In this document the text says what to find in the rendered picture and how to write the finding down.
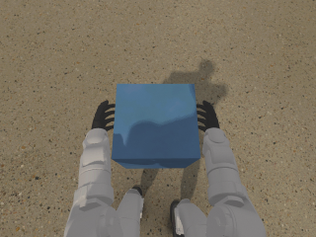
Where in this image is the robot left hand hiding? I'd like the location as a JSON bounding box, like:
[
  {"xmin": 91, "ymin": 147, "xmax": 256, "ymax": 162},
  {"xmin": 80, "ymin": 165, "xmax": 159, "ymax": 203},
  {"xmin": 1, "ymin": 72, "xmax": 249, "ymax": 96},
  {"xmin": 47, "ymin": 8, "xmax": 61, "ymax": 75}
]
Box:
[{"xmin": 91, "ymin": 100, "xmax": 116, "ymax": 131}]

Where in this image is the robot right upper arm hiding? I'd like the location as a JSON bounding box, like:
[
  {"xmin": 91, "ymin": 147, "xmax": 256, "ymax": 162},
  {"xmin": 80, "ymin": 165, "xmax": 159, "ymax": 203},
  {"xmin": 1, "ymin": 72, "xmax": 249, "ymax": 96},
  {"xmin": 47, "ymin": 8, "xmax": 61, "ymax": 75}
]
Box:
[{"xmin": 205, "ymin": 203, "xmax": 267, "ymax": 237}]

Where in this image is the robot left upper arm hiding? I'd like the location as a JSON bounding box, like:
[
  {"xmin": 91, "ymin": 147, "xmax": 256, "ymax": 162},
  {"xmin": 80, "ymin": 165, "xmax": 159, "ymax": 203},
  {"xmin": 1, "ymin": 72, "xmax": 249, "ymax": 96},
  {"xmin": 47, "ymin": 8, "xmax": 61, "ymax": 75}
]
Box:
[{"xmin": 64, "ymin": 205, "xmax": 123, "ymax": 237}]

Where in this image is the right robot forearm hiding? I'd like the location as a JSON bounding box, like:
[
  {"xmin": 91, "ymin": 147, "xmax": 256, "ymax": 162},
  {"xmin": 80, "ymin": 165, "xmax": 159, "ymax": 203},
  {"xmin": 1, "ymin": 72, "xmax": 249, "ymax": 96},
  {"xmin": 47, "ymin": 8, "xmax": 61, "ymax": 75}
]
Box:
[{"xmin": 201, "ymin": 127, "xmax": 259, "ymax": 215}]

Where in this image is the left robot forearm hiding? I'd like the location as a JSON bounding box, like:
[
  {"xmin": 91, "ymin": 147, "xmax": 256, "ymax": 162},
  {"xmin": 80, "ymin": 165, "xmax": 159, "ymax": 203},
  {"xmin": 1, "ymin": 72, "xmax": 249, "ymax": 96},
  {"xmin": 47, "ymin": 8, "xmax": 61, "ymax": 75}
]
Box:
[{"xmin": 63, "ymin": 127, "xmax": 115, "ymax": 237}]

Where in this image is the carton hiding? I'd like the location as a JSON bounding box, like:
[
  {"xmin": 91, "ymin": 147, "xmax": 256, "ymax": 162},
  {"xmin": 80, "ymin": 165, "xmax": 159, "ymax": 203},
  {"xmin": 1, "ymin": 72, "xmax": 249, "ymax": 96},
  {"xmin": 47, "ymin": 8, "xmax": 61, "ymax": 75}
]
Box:
[{"xmin": 112, "ymin": 84, "xmax": 201, "ymax": 169}]

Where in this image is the robot right foot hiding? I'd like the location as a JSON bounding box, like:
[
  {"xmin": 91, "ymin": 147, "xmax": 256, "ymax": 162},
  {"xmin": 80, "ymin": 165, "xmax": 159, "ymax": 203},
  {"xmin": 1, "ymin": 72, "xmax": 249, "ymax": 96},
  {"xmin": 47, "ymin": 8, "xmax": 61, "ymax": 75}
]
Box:
[{"xmin": 170, "ymin": 200, "xmax": 185, "ymax": 237}]

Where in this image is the robot right hand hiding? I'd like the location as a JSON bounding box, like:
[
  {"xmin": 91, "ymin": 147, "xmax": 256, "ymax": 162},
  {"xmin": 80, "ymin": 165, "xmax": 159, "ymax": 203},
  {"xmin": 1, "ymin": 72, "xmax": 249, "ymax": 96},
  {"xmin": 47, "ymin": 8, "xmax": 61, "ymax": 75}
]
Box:
[{"xmin": 197, "ymin": 100, "xmax": 220, "ymax": 132}]

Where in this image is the robot left thigh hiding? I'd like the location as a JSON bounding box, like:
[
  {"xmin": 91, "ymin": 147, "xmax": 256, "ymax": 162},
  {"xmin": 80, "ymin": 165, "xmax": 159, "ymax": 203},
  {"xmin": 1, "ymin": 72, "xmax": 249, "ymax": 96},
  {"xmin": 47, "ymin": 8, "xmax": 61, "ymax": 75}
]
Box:
[{"xmin": 117, "ymin": 193, "xmax": 144, "ymax": 237}]

